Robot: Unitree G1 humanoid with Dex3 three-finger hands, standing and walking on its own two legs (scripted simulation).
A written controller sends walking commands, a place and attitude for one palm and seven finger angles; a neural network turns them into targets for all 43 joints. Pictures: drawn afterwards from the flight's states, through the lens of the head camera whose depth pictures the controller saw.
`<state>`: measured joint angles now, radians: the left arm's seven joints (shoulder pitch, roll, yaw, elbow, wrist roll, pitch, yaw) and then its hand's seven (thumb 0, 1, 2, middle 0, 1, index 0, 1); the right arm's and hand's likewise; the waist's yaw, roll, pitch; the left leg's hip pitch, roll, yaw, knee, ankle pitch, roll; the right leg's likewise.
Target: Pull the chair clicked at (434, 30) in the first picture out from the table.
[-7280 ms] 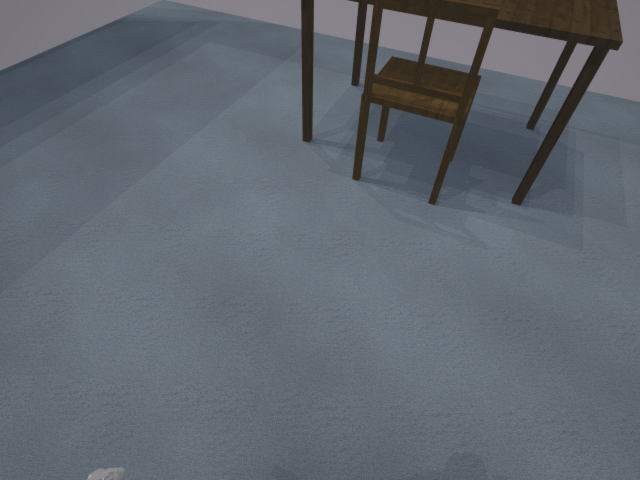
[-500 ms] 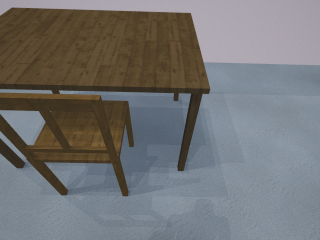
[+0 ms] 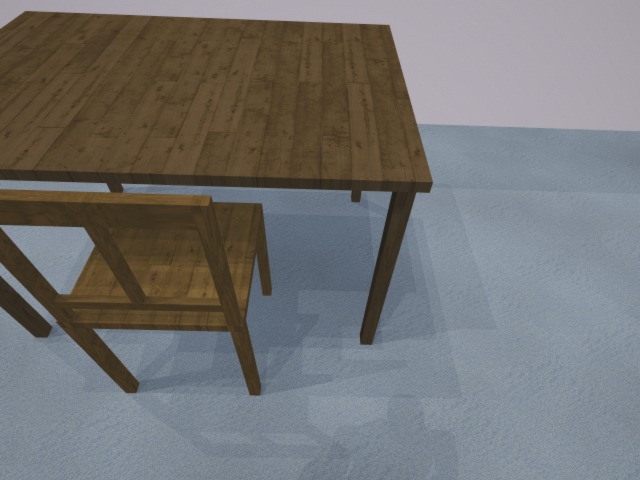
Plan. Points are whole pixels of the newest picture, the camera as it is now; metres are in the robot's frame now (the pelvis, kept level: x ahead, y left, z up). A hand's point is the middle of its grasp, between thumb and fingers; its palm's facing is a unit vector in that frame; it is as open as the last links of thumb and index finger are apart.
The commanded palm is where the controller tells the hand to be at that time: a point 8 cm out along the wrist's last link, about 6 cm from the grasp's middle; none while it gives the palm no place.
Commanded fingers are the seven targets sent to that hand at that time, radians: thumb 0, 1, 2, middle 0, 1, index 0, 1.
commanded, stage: come to a stop and stand still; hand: left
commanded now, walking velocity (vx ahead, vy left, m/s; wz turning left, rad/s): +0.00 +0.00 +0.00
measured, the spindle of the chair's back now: (118, 265) +0.48 +0.41 -0.12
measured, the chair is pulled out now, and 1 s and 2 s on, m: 0.00 0.00 0.00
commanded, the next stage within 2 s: look again from close up in 0.02 s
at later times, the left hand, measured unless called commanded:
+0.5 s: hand out of the picture +0.07 +0.22 -0.17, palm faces +0.02 -0.96 -0.27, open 7.3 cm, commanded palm none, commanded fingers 0.00 0.90 0.90 -0.20 -0.30 -0.20 -0.30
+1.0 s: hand out of the picture -0.03 +0.20 -0.18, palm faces +0.00 -0.98 -0.22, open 7.3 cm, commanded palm none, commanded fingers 0.00 0.90 0.90 -0.20 -0.30 -0.20 -0.30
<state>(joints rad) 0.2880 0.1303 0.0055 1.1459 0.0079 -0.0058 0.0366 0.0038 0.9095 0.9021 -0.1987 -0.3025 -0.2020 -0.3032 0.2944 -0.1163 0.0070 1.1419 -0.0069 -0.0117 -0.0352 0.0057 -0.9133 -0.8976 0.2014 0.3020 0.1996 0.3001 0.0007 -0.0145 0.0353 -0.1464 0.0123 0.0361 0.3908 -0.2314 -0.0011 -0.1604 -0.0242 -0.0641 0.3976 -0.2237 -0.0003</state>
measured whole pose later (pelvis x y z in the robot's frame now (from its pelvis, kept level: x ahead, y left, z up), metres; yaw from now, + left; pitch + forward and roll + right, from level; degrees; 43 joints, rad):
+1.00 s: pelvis -0.03 +0.02 +0.00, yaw +0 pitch -2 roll +0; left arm 0.31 0.19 -0.01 1.08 0.01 0.01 0.03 0.01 0.91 0.90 -0.20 -0.30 -0.20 -0.30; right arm 0.28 -0.19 0.01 1.10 -0.01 0.01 -0.01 0.01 -0.91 -0.90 0.20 0.30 0.20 0.30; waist 0.00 0.00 0.04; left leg -0.20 -0.01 0.04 0.45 -0.22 0.03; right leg -0.20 -0.05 -0.05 0.43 -0.20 0.02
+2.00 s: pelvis +0.07 +0.01 -0.01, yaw +2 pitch +0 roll +0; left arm 0.18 0.16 0.03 1.02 0.01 -0.03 0.05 0.01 0.93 0.90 -0.20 -0.30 -0.20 -0.30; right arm 0.36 -0.12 -0.03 1.13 0.00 0.03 -0.05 0.01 -0.91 -0.90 0.20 0.30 0.20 0.30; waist -0.05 0.03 0.08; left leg -0.19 0.02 0.04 0.71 -0.50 -0.02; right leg -0.31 -0.05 -0.14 0.56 -0.25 -0.03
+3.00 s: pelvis +0.05 +0.01 +0.00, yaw +0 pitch -1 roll +0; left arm 0.35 0.08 -0.01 1.14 0.01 -0.02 0.05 0.01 0.91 0.90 -0.20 -0.30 -0.20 -0.30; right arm 0.35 -0.09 0.00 1.19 -0.01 0.01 -0.03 0.00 -0.91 -0.90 0.20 0.30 0.20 0.30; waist -0.02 0.01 0.01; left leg -0.16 0.05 0.09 0.39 -0.21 -0.02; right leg -0.13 0.02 -0.07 0.39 -0.24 -0.05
